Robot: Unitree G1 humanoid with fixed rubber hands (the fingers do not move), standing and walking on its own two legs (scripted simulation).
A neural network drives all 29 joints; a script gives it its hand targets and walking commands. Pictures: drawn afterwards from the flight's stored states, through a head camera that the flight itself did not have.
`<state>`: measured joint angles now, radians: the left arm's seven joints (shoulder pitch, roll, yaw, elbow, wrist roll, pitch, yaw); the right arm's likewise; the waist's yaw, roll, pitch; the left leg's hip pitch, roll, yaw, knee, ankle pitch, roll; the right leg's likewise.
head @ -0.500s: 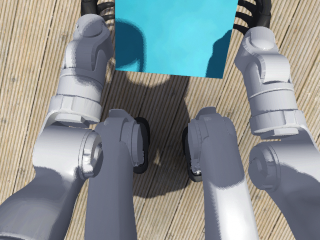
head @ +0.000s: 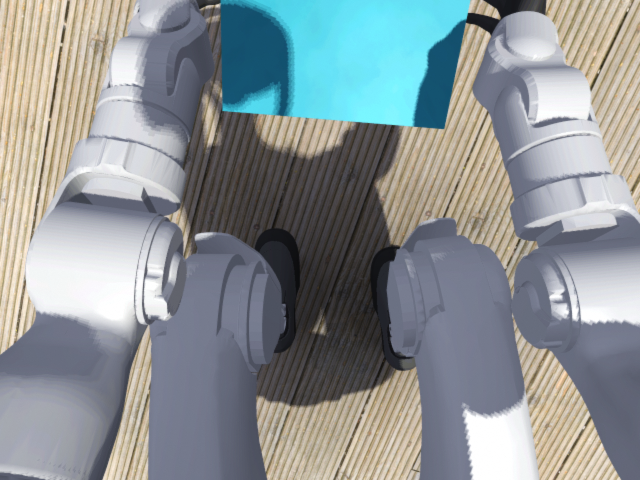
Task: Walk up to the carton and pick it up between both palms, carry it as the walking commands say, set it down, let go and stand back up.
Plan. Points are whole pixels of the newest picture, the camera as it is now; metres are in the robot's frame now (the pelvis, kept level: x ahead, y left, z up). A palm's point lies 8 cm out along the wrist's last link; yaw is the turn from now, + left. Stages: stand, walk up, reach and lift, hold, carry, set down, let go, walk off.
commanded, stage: set down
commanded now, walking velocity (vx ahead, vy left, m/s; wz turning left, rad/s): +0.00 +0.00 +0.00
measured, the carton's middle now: (340, 10) +0.57 -0.02 -0.26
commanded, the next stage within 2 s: none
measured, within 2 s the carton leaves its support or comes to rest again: rests again in 0.40 s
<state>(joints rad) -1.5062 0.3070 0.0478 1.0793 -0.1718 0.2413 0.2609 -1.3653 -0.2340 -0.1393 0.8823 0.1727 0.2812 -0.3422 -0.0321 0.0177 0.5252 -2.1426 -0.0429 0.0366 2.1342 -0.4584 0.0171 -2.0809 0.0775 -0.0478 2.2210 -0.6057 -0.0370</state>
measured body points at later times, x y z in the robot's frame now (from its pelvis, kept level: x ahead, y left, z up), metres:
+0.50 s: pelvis +0.02 +0.00 -0.03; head +0.38 -0.02 +0.22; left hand +0.59 +0.14 -0.20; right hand +0.56 -0.18 -0.21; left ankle +0.16 +0.11 -0.34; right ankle +0.12 -0.10 -0.34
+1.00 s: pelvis +0.03 +0.00 -0.04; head +0.39 -0.02 +0.22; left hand +0.59 +0.14 -0.21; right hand +0.56 -0.18 -0.21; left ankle +0.16 +0.11 -0.34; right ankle +0.12 -0.10 -0.34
